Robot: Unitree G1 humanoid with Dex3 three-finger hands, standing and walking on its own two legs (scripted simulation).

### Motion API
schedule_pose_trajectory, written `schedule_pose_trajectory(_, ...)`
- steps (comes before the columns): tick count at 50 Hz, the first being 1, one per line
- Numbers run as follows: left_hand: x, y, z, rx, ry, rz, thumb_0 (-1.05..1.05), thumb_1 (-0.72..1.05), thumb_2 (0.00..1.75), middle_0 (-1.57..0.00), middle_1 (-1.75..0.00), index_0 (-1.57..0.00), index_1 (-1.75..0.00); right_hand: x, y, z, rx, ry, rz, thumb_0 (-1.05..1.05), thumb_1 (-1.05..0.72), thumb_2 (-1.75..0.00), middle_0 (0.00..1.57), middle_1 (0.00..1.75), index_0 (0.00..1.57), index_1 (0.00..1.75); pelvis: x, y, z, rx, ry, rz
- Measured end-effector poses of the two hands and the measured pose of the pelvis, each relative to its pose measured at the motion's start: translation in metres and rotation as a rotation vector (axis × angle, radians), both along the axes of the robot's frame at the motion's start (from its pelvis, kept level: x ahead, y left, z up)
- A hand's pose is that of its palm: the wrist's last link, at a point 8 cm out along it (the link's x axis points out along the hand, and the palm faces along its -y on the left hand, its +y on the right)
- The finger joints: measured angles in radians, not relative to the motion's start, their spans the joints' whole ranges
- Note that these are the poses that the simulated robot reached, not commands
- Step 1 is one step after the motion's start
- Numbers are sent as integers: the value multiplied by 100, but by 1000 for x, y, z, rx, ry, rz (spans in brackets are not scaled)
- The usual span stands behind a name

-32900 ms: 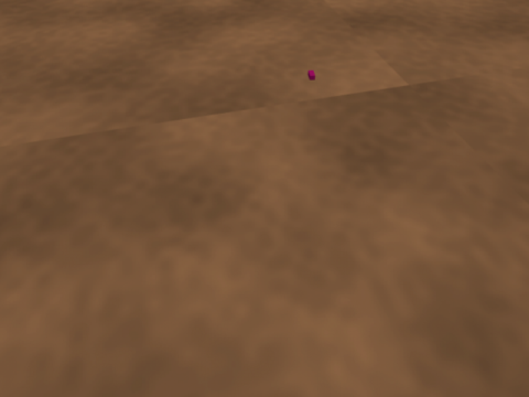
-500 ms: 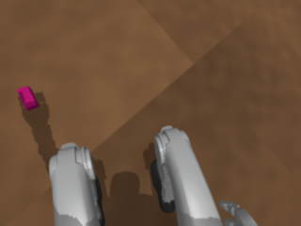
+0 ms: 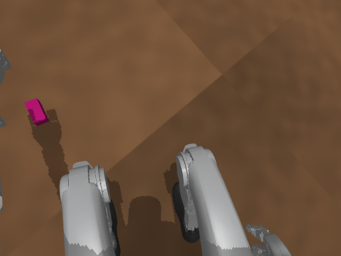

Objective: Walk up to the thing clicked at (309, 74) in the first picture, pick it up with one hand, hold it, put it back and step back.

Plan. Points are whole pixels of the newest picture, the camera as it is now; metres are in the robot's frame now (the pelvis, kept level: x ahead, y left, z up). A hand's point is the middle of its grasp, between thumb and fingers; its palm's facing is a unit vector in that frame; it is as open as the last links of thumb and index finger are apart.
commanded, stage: withdraw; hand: left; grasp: from above
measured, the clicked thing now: (37, 112) +0.53 +0.33 -0.37
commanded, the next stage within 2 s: none
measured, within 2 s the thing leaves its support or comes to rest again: neither
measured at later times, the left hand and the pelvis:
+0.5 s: hand (1, 101) +0.47 +0.32 -0.13, palm faces -0.49 -0.06 -0.87, open 14.1 cm; pelvis +0.00 +0.00 +0.00, yaw +0 degrees
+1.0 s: hand out of the picture +0.48 +0.33 -0.12, palm faces -0.45 -0.05 -0.89, open 14.2 cm; pelvis +0.00 +0.00 -0.01, yaw +0 degrees
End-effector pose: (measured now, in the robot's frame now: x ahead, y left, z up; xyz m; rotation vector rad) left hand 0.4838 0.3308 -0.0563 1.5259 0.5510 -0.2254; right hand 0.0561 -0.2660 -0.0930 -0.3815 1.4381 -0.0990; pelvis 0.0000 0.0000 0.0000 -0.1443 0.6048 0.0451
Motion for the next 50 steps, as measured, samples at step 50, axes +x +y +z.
schedule_pose_trajectory(50,5,2,-7,-26,-28,-51,0,-54,99,-9,-100,-9,-100,-5,-4,2,-33,21,16,0,-92,-90,20,30,21,30,-1,2,-7,-10,-8,1)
